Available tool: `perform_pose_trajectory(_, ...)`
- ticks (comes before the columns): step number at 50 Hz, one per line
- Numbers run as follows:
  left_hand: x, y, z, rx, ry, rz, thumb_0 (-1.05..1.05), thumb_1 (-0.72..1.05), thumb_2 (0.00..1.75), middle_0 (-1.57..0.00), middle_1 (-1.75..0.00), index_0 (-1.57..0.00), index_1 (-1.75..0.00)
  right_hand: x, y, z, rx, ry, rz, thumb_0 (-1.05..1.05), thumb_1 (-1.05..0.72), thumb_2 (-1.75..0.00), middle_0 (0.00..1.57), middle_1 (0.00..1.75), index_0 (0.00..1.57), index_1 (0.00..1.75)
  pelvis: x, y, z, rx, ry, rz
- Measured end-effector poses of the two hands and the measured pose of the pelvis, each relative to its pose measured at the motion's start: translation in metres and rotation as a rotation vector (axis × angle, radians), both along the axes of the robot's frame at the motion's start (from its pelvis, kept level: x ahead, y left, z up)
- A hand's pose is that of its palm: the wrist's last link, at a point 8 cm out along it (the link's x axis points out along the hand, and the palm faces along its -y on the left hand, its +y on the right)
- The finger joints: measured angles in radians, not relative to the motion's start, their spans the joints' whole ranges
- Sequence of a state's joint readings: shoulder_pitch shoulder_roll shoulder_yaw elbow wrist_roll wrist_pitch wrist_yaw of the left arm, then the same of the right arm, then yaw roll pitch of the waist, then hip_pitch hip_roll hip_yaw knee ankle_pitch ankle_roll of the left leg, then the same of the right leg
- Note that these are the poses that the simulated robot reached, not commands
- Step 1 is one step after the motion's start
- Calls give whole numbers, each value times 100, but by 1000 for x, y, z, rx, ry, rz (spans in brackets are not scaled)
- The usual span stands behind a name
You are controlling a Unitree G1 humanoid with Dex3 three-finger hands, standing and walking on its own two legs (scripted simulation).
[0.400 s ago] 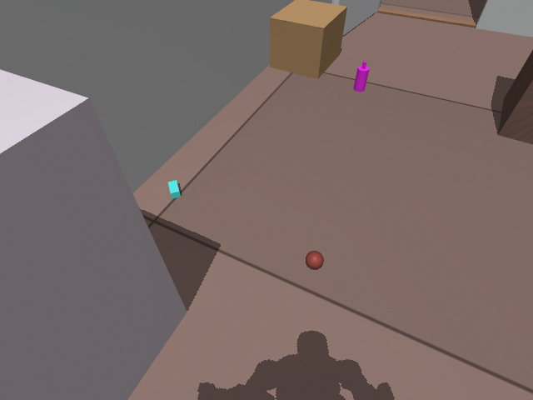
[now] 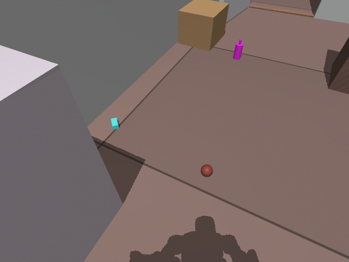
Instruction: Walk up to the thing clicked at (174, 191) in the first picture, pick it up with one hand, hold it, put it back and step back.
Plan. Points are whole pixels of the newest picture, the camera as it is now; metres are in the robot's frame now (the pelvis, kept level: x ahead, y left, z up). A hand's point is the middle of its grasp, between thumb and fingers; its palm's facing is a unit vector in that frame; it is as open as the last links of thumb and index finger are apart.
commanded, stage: stand
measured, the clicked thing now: (115, 123) +1.24 +0.50 -0.76
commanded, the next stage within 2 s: walk up in 0.72 s
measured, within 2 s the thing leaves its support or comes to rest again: neither
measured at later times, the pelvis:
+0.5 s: pelvis +0.00 +0.00 +0.00, yaw +0 degrees
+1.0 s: pelvis -0.02 +0.05 -0.02, yaw -15 degrees
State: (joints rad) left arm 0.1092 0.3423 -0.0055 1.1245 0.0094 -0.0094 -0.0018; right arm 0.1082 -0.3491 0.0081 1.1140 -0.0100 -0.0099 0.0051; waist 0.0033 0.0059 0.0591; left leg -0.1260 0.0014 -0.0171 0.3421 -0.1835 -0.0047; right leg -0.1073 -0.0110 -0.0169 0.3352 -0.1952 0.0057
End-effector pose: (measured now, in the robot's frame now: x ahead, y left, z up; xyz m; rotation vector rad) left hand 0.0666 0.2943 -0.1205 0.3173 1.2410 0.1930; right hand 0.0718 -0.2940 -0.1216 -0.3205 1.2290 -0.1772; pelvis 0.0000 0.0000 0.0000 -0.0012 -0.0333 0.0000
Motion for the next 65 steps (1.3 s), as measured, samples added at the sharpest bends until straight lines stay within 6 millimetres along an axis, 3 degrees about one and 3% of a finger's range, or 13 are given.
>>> perform_pose_trajectory(37, 3, 3, 2, 8, 3, 1, 1, 91, 90, -20, -30, -20, -30, 3, -1, 0, 2, 0, -5, 1, -90, -89, 20, 30, 20, 30, 4, 1, 0, 1, 3, -10)
perform_pose_trajectory(45, 12, 28, -4, 50, 39, -174, 1, 90, 90, -20, -30, -21, -30, 6, -12, 14, -61, -161, -135, 1, -90, -89, 20, 30, 20, 30, -12, 27, -11, 10, 30, -190)
perform_pose_trajectory(49, 33, 50, -16, 51, 36, -251, 1, 90, 90, -20, -30, -21, -30, -16, -2, 23, -120, -205, -181, 0, -90, -90, 20, 30, 20, 30, -18, 50, -20, 11, 37, -245)
perform_pose_trajectory(54, 70, 54, -14, 39, -2, -346, 1, 91, 90, -20, -30, -20, -30, -72, 21, 31, -133, -157, -276, 0, -90, -89, 20, 30, 20, 30, -21, 65, -14, -10, 10, -321)
perform_pose_trajectory(60, 110, 44, 0, 13, -36, -461, 1, 91, 90, -20, -30, -20, -30, -143, 41, 35, -132, -97, -393, 0, -90, -89, 20, 30, 20, 30, -20, 71, -8, -24, 15, -404)
perform_pose_trajectory(65, 143, 15, 9, 25, -69, -572, 1, 91, 90, -20, -30, -20, -30, -202, 48, 26, -120, -35, -484, 1, -90, -89, 20, 30, 20, 30, -23, 67, -11, -18, 19, -470)
